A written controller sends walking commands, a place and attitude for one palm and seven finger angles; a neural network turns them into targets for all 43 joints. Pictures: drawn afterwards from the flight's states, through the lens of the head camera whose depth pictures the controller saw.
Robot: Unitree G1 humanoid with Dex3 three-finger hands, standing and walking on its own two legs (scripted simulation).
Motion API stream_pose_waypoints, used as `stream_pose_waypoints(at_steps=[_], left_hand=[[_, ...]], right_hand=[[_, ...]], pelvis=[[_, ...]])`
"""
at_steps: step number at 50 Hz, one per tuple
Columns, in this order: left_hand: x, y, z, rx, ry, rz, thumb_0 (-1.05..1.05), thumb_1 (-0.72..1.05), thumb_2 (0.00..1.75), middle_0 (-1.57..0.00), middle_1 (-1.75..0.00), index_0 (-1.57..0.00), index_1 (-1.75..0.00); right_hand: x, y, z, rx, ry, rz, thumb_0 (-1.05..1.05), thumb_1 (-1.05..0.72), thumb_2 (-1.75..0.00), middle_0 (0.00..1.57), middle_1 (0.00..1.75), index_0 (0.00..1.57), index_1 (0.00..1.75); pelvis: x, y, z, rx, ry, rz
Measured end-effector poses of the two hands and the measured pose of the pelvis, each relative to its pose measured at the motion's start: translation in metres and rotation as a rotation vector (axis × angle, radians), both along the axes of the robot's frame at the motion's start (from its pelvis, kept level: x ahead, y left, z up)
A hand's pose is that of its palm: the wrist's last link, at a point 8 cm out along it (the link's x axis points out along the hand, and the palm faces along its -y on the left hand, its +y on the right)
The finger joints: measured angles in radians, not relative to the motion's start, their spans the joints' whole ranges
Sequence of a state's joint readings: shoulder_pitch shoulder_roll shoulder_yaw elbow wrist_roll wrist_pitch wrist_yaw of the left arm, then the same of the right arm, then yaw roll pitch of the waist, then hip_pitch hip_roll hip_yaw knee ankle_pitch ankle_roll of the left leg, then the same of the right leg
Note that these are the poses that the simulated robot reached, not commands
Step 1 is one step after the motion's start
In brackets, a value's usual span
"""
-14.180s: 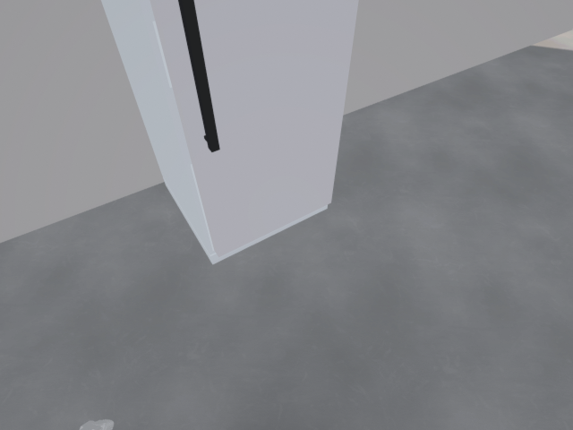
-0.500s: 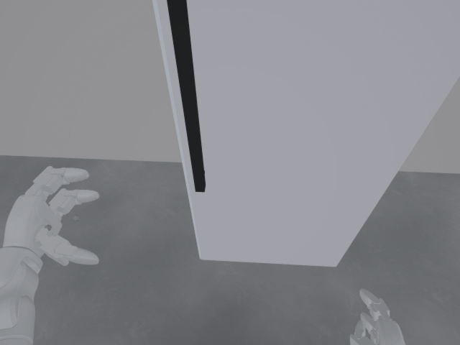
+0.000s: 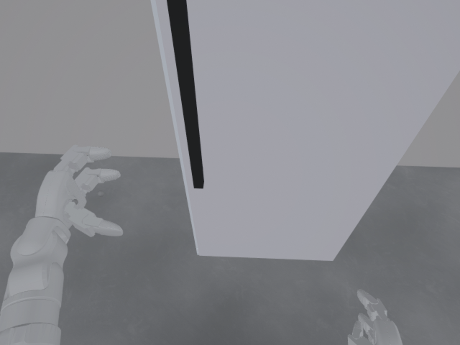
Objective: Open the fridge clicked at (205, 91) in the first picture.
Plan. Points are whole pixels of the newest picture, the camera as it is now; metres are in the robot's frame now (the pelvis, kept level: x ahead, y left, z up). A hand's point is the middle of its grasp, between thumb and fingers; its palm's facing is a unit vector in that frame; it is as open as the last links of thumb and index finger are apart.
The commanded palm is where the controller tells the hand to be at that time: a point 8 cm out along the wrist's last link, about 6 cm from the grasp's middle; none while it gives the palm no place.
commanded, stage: move the hooked fingers beside the handle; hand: left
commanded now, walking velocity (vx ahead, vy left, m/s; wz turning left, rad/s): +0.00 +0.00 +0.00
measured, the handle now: (191, 103) +0.55 +0.12 +0.14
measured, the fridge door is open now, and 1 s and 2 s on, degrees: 0 0 0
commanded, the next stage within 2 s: none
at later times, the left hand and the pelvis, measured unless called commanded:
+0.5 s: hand (131, 166) +0.39 +0.21 +0.11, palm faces +0.07 -1.00 -0.02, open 14.0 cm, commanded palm +0.36 +0.27 +0.10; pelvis +0.01 +0.00 +0.00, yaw -1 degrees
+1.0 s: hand (144, 145) +0.45 +0.21 +0.10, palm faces +0.07 -1.00 +0.00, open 14.0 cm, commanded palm +0.43 +0.25 +0.10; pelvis +0.01 +0.00 -0.01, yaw -1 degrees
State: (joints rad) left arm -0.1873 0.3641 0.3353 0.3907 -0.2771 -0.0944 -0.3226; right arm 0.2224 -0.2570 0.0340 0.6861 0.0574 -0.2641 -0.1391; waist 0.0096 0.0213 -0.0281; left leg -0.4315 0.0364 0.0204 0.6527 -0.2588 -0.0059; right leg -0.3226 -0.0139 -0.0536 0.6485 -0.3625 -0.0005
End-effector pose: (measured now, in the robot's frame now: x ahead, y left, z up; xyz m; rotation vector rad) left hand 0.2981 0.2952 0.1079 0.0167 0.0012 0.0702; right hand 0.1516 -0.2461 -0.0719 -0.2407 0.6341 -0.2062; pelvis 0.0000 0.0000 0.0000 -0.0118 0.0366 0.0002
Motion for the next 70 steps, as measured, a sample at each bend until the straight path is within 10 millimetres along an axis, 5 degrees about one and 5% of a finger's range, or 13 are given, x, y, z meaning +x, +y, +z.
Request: stream_pose_waypoints(at_steps=[33, 48, 70], left_hand=[[0.082, -0.029, -0.004, -0.003, 0.027, 0.015, -0.01, -0.50, 0.30, -0.30, -1.20, -0.31, -1.20], [0.124, -0.036, -0.008, -0.018, 0.029, -0.001, -0.01, -0.50, 0.30, -0.30, -1.20, -0.31, -1.20], [0.175, -0.044, -0.016, -0.027, 0.026, -0.001, -0.01, -0.50, 0.30, -0.30, -1.20, -0.30, -1.20]], right_hand=[[-0.043, -0.020, -0.026, 0.010, 0.212, -0.096, 0.01, -0.91, -0.90, 0.20, 0.30, 0.20, 0.30], [-0.084, -0.028, -0.037, -0.009, 0.342, -0.151, 0.01, -0.91, -0.90, 0.20, 0.30, 0.20, 0.30], [-0.138, -0.016, -0.049, 0.009, 0.503, -0.224, 0.01, -0.91, -0.90, 0.20, 0.30, 0.20, 0.30]], pelvis=[[0.008, -0.004, -0.004, 0.002, 0.061, -0.017], [0.006, -0.002, -0.011, -0.004, 0.116, -0.020], [0.008, 0.008, -0.021, -0.014, 0.199, -0.043]])
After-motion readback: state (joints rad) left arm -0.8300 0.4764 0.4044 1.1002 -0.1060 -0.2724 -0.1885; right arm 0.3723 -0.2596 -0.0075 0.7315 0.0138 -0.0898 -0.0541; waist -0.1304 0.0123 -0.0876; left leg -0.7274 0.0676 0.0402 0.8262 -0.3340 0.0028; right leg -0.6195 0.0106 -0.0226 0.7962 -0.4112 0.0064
